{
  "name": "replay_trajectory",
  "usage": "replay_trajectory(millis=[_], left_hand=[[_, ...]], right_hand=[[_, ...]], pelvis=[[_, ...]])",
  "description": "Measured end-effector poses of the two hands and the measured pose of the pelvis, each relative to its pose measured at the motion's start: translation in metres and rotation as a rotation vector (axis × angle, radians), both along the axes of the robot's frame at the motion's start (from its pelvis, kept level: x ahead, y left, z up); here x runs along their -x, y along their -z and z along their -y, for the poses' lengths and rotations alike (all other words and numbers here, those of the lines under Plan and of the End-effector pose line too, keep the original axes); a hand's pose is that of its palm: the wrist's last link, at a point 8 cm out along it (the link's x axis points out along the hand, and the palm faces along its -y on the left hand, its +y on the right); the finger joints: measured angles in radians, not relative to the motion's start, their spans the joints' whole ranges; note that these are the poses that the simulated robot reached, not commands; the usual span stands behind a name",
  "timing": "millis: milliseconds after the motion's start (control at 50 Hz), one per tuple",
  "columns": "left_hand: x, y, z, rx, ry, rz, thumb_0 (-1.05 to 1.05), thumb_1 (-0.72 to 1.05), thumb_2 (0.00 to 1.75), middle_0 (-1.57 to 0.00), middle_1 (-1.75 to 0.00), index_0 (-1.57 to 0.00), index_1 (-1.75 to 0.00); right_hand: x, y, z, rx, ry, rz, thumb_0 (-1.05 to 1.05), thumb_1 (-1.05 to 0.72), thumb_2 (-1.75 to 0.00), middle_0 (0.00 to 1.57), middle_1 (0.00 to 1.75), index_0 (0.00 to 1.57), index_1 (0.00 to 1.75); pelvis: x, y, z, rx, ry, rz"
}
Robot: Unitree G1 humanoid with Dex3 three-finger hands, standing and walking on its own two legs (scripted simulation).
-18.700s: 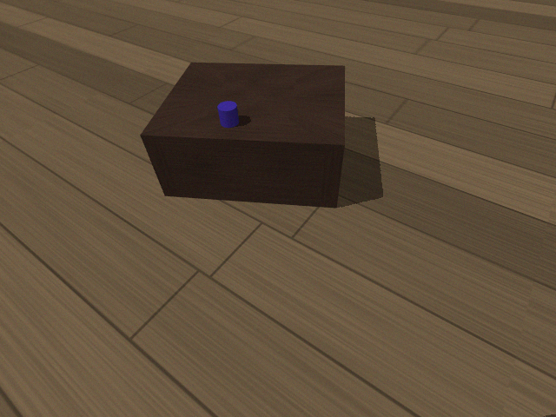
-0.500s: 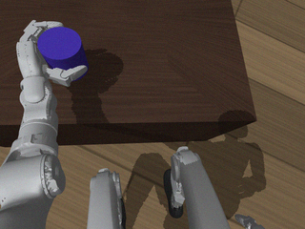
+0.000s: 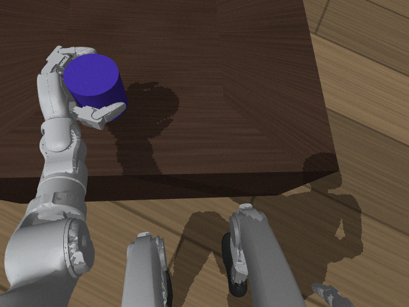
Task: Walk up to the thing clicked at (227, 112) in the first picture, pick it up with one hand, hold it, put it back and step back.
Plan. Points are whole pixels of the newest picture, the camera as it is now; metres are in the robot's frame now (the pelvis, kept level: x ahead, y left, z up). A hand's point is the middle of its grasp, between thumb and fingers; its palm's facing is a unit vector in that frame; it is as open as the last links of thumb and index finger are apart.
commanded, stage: lift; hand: left
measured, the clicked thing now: (98, 90) +0.54 +0.13 -0.01
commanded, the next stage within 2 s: hold in 1.66 s
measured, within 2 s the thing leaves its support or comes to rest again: neither
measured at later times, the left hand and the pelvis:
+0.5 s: hand (67, 93) +0.47 +0.15 +0.09, palm faces +0.09 -0.99 -0.06, open 11.7 cm; pelvis +0.01 +0.00 +0.08, yaw +0 degrees
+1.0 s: hand (22, 77) +0.43 +0.15 +0.19, palm faces +0.09 -0.99 -0.05, open 11.8 cm; pelvis +0.04 +0.00 +0.16, yaw +0 degrees
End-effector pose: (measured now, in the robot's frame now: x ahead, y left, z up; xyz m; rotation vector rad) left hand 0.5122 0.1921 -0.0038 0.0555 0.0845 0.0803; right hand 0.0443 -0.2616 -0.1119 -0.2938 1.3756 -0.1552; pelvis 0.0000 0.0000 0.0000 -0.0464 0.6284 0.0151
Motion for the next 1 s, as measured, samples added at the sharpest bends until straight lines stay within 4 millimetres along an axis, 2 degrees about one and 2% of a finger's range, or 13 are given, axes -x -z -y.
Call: replay_trajectory(millis=[220,380,700,820,1000], left_hand=[[0.023,-0.026,-0.002,-0.009,0.006,-0.01,-0.02,-0.52,0.98,-0.6,-0.96,-0.59,-0.98],[0.046,-0.062,-0.006,-0.002,-0.008,-0.007,-0.02,-0.52,0.99,-0.59,-0.97,-0.58,-0.99],[0.088,-0.148,-0.005,0.012,-0.015,0.025,-0.02,-0.52,0.99,-0.59,-0.98,-0.58,-0.99],[0.096,-0.171,-0.007,0.014,-0.021,0.042,-0.02,-0.53,1.0,-0.59,-0.98,-0.58,-0.99],[0.109,-0.194,-0.005,0.007,-0.008,0.031,-0.02,-0.54,1.01,-0.6,-0.98,-0.59,-0.99]], right_hand=[[-0.005,-0.024,-0.001,-0.005,0.021,0.032,0.01,-0.93,-0.91,0.2,0.3,0.2,0.3],[-0.018,-0.053,-0.004,-0.011,0.025,0.086,0.01,-0.93,-0.9,0.2,0.3,0.2,0.3],[-0.056,-0.12,-0.006,-0.02,0.026,0.207,0.01,-0.91,-0.9,0.2,0.3,0.2,0.3],[-0.069,-0.14,-0.007,-0.025,0.013,0.239,0.01,-0.91,-0.9,0.2,0.3,0.2,0.3],[-0.089,-0.165,-0.008,-0.028,-0.006,0.288,0.01,-0.91,-0.9,0.2,0.3,0.2,0.3]], pelvis=[[-0.002,-0.026,0.0,-0.002,0.004,0.042],[-0.006,-0.056,-0.001,-0.004,0.006,0.096],[-0.021,-0.122,-0.001,-0.01,0.011,0.242],[-0.026,-0.14,0.001,-0.013,0.011,0.286],[-0.036,-0.161,0.002,-0.013,0.009,0.339]])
